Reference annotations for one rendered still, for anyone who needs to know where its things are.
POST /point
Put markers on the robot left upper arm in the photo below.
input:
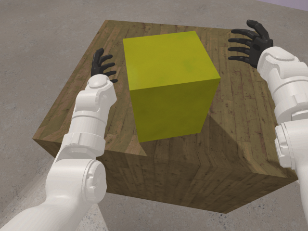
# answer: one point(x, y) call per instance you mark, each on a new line
point(73, 186)

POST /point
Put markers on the carton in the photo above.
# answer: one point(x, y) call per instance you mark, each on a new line
point(172, 82)

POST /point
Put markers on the left robot forearm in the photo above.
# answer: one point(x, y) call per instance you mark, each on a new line
point(85, 139)

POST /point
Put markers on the right robot forearm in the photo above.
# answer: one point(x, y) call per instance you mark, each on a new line
point(287, 80)

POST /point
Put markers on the pedestal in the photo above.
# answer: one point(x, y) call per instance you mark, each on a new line
point(230, 163)

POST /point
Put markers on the robot left hand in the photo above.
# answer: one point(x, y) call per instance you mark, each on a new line
point(97, 62)

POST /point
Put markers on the robot right upper arm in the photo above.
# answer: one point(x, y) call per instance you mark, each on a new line
point(292, 150)

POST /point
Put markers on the robot right hand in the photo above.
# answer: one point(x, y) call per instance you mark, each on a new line
point(258, 44)

